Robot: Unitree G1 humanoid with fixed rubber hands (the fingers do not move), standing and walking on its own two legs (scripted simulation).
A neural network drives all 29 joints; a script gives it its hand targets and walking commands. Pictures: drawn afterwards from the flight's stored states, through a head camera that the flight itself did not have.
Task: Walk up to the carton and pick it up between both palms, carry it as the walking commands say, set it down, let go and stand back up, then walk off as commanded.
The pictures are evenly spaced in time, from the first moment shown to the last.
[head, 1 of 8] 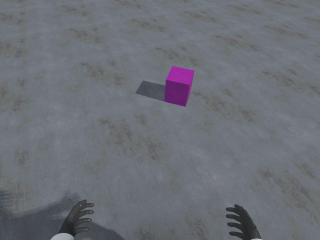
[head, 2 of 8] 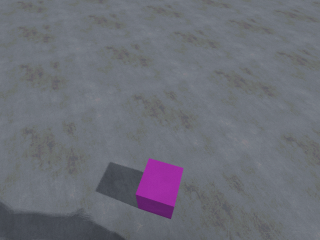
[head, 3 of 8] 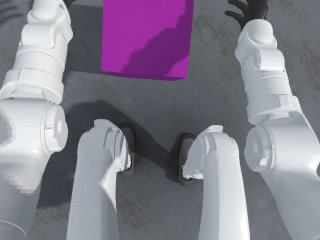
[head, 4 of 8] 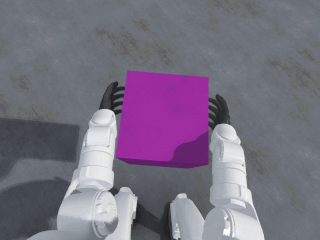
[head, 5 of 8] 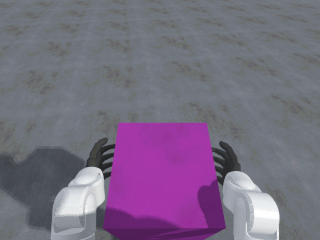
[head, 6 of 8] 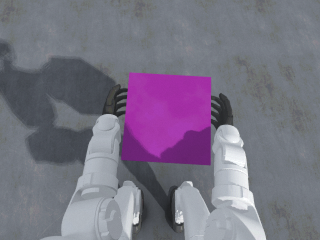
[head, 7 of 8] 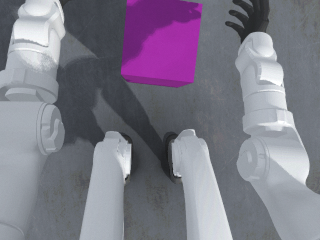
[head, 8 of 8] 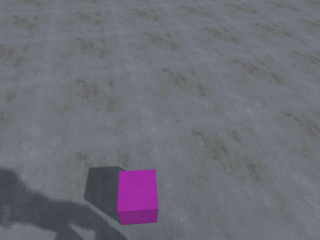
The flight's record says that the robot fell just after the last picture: no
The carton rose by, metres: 0.68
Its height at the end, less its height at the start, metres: +0.00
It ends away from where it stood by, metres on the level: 0.60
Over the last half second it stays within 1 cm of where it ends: yes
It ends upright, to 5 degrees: yes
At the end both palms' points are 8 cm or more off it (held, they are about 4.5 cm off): yes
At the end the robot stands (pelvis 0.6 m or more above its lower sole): yes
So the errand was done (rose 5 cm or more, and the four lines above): yes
